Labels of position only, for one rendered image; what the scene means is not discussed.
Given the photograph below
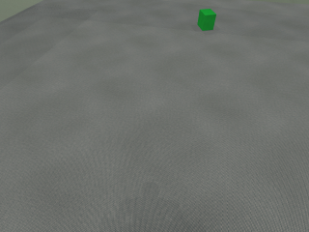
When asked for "carton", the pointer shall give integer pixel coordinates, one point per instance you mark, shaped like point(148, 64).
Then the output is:
point(206, 19)

